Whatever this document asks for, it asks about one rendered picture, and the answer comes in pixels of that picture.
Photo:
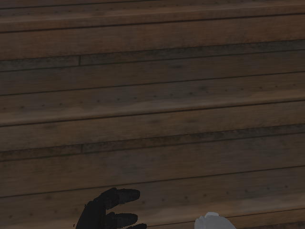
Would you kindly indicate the left robot hand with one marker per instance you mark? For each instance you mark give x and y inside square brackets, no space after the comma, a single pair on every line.
[94,214]

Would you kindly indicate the right robot thigh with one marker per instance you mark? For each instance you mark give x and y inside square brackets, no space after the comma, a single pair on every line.
[212,222]

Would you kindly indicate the robot right shin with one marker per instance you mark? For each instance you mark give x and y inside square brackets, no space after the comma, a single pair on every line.
[211,214]

